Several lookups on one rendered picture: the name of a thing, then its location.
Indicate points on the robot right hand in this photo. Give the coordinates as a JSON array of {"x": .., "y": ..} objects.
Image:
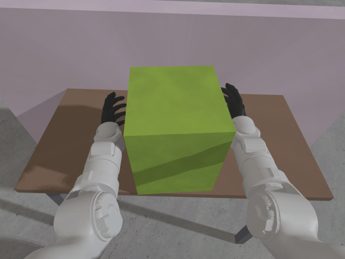
[{"x": 234, "y": 101}]

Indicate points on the table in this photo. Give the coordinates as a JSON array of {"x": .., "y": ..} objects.
[{"x": 60, "y": 156}]

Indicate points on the carton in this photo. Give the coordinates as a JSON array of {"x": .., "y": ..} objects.
[{"x": 178, "y": 128}]

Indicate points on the robot left hand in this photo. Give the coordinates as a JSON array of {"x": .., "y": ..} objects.
[{"x": 109, "y": 110}]

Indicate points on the left robot upper arm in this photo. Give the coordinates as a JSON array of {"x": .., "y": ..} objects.
[{"x": 83, "y": 227}]

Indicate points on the robot left forearm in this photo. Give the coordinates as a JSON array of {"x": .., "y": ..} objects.
[{"x": 103, "y": 163}]

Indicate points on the right robot upper arm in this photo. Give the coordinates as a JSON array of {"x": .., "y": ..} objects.
[{"x": 287, "y": 226}]

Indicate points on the robot right forearm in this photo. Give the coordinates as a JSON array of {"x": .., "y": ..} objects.
[{"x": 255, "y": 162}]

